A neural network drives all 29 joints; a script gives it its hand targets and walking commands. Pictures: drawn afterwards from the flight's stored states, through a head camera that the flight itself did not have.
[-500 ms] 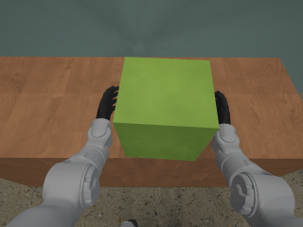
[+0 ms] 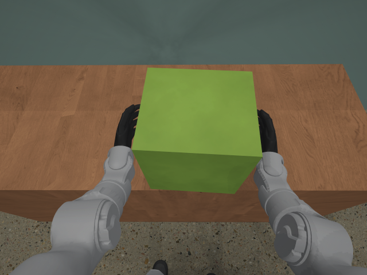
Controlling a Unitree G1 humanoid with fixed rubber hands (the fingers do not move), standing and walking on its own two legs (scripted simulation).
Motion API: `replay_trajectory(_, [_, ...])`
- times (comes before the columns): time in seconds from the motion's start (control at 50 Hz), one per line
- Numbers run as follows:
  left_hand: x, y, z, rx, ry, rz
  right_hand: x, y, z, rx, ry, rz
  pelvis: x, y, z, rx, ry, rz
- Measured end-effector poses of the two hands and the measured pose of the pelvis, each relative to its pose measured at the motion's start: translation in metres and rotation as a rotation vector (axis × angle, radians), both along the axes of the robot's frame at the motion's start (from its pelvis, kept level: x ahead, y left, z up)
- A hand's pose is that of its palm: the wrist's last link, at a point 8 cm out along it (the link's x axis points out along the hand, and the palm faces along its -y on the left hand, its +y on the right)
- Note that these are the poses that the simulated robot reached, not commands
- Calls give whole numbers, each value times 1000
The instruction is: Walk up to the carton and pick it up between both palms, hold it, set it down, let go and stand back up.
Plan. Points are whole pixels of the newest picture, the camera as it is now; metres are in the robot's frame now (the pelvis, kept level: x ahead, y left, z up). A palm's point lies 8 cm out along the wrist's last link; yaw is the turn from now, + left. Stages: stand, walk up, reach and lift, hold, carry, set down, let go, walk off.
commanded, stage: reach and lift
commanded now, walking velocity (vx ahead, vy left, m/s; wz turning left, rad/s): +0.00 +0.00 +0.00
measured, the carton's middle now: (195, 137) +0.44 +0.00 -0.04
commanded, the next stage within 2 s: none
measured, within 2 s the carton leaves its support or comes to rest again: leaves its support in 0.56 s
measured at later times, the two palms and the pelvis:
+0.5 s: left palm (123, 140) +0.42 +0.16 +0.00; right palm (265, 146) +0.40 -0.16 -0.01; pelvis +0.00 +0.00 +0.00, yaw +0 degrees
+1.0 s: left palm (118, 147) +0.40 +0.17 +0.00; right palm (265, 149) +0.39 -0.15 +0.01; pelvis -0.02 +0.01 +0.01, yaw +0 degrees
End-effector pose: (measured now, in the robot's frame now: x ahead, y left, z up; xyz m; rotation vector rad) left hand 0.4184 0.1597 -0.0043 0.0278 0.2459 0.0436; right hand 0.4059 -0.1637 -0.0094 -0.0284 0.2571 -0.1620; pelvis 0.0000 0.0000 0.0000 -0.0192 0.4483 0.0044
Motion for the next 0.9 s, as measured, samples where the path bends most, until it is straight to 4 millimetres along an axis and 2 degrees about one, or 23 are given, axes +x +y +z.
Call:
replay_trajectory(0.48, [-2, 2, 0, -3, -13, 4, -3, 3, 3, -23, -33, 0, -1, 2, 0, -3, -3, 0])
replay_trajectory(0.9, [-21, 11, 3, -5, -33, 21, -19, 11, 15, -38, -102, 28, -18, 8, 5, -9, 7, 0])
